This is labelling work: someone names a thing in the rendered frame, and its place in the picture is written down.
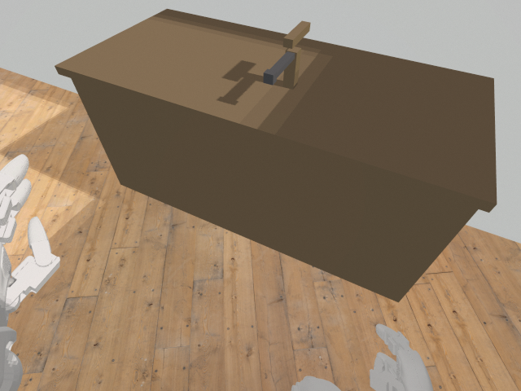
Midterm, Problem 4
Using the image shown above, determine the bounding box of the counter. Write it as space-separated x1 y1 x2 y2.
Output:
55 9 497 302

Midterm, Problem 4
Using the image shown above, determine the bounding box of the robot left forearm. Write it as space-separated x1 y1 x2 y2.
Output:
0 327 23 391

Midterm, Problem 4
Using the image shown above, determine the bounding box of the robot right hand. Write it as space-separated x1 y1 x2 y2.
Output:
370 324 433 391

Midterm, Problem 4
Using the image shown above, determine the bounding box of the tap lever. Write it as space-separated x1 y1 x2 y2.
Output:
263 51 295 85

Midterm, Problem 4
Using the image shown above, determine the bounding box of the robot left hand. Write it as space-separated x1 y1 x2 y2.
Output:
0 154 60 327

